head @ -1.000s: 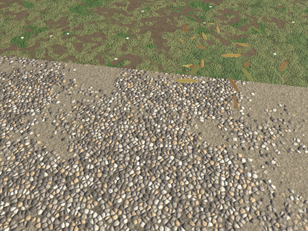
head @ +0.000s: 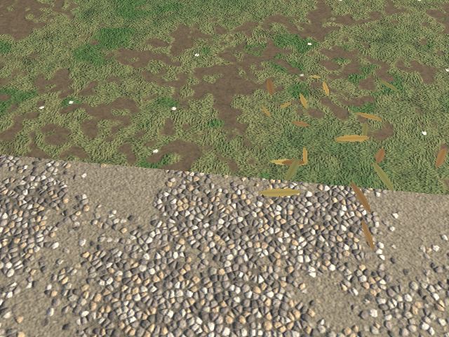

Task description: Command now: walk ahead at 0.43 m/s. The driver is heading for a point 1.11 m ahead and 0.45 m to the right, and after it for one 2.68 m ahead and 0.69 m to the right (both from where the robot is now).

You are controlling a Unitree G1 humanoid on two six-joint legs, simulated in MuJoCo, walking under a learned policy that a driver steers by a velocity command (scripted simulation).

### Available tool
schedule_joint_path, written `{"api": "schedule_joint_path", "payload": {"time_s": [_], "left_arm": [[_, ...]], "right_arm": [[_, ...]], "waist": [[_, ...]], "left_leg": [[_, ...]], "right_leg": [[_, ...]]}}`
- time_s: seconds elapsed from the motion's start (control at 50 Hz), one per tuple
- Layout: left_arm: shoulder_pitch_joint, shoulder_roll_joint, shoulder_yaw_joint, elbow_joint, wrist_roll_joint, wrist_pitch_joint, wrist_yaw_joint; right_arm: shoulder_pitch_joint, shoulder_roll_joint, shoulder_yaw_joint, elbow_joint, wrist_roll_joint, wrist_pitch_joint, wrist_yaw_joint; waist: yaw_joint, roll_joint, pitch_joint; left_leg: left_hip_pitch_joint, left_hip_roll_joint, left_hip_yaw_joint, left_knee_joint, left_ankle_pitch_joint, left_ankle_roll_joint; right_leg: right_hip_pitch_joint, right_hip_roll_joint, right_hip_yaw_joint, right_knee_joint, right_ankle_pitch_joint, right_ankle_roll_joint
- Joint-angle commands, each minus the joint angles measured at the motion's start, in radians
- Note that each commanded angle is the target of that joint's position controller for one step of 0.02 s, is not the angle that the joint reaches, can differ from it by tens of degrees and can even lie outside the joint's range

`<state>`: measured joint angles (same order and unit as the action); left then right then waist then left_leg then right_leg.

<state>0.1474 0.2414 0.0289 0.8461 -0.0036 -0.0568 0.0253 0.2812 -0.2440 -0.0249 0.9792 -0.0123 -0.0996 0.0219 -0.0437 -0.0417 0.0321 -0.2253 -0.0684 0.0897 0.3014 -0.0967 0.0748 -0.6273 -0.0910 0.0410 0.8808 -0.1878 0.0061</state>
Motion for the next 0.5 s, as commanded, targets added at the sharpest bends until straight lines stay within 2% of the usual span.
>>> {"api": "schedule_joint_path", "payload": {"time_s": [0.02,0.06,0.1,0.16,0.2,0.22,0.24,0.26,0.28,0.3,0.32,0.34,0.36,0.38,0.4,0.44,0.5], "left_arm": [[0.044,0.073,0.016,-0.031,-0.012,0.01,-0.014],[-0.029,0.099,0.027,-0.053,-0.016,-0.002,-0.019],[-0.064,0.092,0.031,-0.059,-0.019,-0.018,-0.024],[-0.076,0.069,0.03,-0.055,-0.028,-0.041,-0.032],[-0.036,0.058,0.032,-0.036,-0.03,-0.054,-0.038],[0.016,0.061,0.037,-0.013,-0.03,-0.057,-0.038],[0.127,0.079,0.05,0.025,-0.032,-0.058,-0.034],[0.332,0.159,0.082,0.081,-0.03,-0.061,-0.026],[0.462,0.288,0.112,0.096,-0.016,-0.062,-0.029],[0.454,0.205,0.088,0.082,-0.005,-0.082,-0.043],[0.382,0.144,0.066,0.059,0.002,-0.09,-0.049],[0.326,0.118,0.054,0.041,0.001,-0.087,-0.056],[0.282,0.102,0.045,0.033,-0.004,-0.079,-0.063],[0.253,0.073,0.031,0.031,0.001,-0.074,-0.067],[0.246,0.061,0.024,0.036,0.003,-0.071,-0.068],[0.283,0.078,0.025,0.055,0.003,-0.075,-0.058],[0.339,0.082,0.019,0.077,0.001,-0.079,-0.032]], "right_arm": [[-0.067,-0.213,-0.053,-0.075,0.038,0.0,-0.024],[-0.023,-0.211,-0.058,-0.063,0.043,0.004,-0.032],[0.02,-0.211,-0.062,-0.054,0.045,0.005,-0.035],[0.035,-0.211,-0.064,-0.057,0.048,0.012,-0.033],[0.017,-0.209,-0.064,-0.067,0.055,0.02,-0.029],[0.004,-0.2,-0.06,-0.073,0.055,0.024,-0.025],[-0.025,-0.175,-0.05,-0.085,0.049,0.025,-0.022],[-0.089,-0.108,-0.027,-0.117,0.03,0.015,-0.015],[-0.123,-0.03,-0.002,-0.182,0.03,-0.021,-0.007],[-0.159,-0.082,-0.01,-0.193,0.051,-0.047,-0.004],[-0.18,-0.102,-0.011,-0.206,0.071,-0.061,0.006],[-0.158,-0.099,-0.007,-0.2,0.06,-0.059,0.01],[-0.155,-0.1,-0.008,-0.199,0.039,-0.056,0.012],[-0.155,-0.098,-0.012,-0.201,0.034,-0.046,0.016],[-0.151,-0.087,-0.011,-0.2,0.037,-0.033,0.02],[-0.181,-0.068,-0.006,-0.211,0.029,-0.011,0.016],[-0.309,-0.047,0.001,-0.264,0.028,-0.009,0.013]], "waist": [[0.039,0.139,-0.073],[0.014,0.124,-0.024],[-0.002,0.106,-0.005],[-0.002,0.107,0.014],[0.028,0.1,0.022],[0.056,0.09,0.015],[0.109,0.076,-0.011],[0.199,-0.048,-0.079],[0.22,-0.305,-0.126],[0.21,-0.179,-0.123],[0.178,-0.107,-0.071],[0.137,-0.061,-0.071],[0.107,-0.024,-0.043],[0.076,-0.022,-0.01],[0.059,-0.034,0.017],[0.062,-0.022,0.052],[0.087,-0.011,0.097]], "left_leg": [[-0.057,0.318,-0.24,-0.217,-0.212,0.188],[0.033,0.361,-0.306,-0.233,-0.334,0.18],[0.114,0.383,-0.326,-0.228,-0.381,0.17],[0.131,0.373,-0.299,-0.201,-0.406,0.152],[0.074,0.344,-0.26,-0.154,-0.428,0.138],[0.018,0.32,-0.234,-0.102,-0.429,0.128],[-0.074,0.284,-0.196,0.002,-0.379,0.11],[-0.254,0.2,-0.099,0.325,-0.209,0.066],[-0.641,0.054,-0.023,0.718,-0.289,0.018],[-0.823,0.07,-0.168,0.92,-0.351,0.047],[-0.911,0.112,-0.218,0.991,-0.262,0.076],[-0.883,0.155,-0.197,0.992,-0.184,0.076],[-0.839,0.186,-0.192,0.934,-0.123,0.062],[-0.774,0.212,-0.187,0.881,-0.075,0.048],[-0.735,0.219,-0.171,0.848,-0.039,0.03],[-0.734,0.212,-0.139,0.795,0.044,-0.007],[-0.665,0.18,-0.079,0.59,0.2,-0.034]], "right_leg": [[0.143,-0.025,0.005,-0.118,0.091,-0.009],[0.05,-0.027,0.007,-0.176,0.069,-0.018],[0.005,-0.026,-0.004,-0.223,0.03,-0.028],[0.058,-0.011,-0.047,-0.299,-0.04,-0.045],[0.178,0.015,-0.1,-0.376,-0.048,-0.059],[0.277,0.038,-0.126,-0.4,-0.055,-0.066],[0.432,0.049,-0.125,-0.411,-0.07,-0.079],[0.68,-0.056,0.051,-0.477,-0.164,-0.131],[0.961,-0.257,0.505,-0.624,-0.411,-0.254],[0.983,-0.304,0.672,-0.654,-0.527,-0.288],[0.951,-0.287,0.588,-0.647,-0.485,-0.261],[0.894,-0.253,0.479,-0.646,-0.409,-0.239],[0.806,-0.225,0.404,-0.673,-0.335,-0.227],[0.71,-0.192,0.334,-0.696,-0.254,-0.207],[0.645,-0.166,0.276,-0.719,-0.18,-0.196],[0.595,-0.136,0.186,-0.758,-0.036,-0.196],[0.526,-0.09,0.062,-0.814,0.13,-0.179]]}}
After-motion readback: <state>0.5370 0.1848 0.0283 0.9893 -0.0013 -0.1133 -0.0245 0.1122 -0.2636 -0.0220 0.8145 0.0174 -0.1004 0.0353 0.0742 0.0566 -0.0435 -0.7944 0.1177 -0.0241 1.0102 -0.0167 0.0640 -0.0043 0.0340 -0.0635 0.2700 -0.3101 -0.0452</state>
